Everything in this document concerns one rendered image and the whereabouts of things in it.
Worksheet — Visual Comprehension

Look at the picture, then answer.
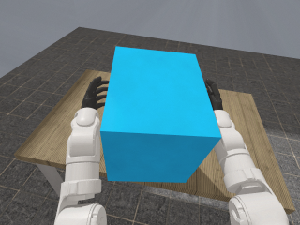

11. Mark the robot left hand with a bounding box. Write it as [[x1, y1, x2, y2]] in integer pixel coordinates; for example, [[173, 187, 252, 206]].
[[81, 76, 109, 110]]

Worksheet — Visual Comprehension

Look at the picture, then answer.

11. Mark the robot right forearm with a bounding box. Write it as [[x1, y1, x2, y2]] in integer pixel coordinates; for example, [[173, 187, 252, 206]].
[[213, 110, 290, 225]]

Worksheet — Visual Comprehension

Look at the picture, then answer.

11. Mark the robot right hand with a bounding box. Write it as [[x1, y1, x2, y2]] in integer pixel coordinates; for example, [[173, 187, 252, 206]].
[[204, 78, 223, 111]]

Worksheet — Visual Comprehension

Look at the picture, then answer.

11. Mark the carton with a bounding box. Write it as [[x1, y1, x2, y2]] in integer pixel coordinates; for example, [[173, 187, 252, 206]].
[[100, 46, 222, 183]]

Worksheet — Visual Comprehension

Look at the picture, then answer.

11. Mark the robot left forearm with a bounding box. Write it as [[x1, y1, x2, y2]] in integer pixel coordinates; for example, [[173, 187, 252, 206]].
[[53, 107, 102, 225]]

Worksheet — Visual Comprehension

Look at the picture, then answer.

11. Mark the robot left upper arm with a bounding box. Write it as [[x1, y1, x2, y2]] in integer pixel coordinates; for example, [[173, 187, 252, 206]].
[[55, 203, 107, 225]]

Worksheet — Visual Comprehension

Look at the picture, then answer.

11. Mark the table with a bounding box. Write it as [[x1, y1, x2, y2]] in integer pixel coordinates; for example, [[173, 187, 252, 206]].
[[14, 69, 295, 225]]

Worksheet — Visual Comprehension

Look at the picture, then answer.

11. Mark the robot right upper arm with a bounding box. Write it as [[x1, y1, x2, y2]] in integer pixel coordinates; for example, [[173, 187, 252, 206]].
[[229, 191, 288, 225]]

